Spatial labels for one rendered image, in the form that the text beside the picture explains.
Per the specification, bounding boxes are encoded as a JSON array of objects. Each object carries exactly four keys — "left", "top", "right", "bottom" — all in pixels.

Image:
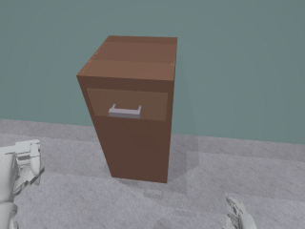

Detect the drawer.
[{"left": 86, "top": 88, "right": 168, "bottom": 121}]

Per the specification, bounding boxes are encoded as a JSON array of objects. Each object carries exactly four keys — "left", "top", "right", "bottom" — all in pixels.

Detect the cabinet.
[{"left": 76, "top": 35, "right": 177, "bottom": 184}]

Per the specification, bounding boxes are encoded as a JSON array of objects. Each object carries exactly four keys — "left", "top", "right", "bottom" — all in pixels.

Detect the handle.
[{"left": 109, "top": 104, "right": 142, "bottom": 119}]

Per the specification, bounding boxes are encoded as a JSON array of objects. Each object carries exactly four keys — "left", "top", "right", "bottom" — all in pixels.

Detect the left robot hand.
[{"left": 0, "top": 139, "right": 45, "bottom": 203}]

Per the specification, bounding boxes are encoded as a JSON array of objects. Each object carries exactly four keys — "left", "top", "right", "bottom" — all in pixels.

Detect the left robot forearm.
[{"left": 0, "top": 202, "right": 19, "bottom": 229}]

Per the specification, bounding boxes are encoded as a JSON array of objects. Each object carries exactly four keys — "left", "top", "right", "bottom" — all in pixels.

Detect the right robot hand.
[{"left": 222, "top": 196, "right": 257, "bottom": 229}]

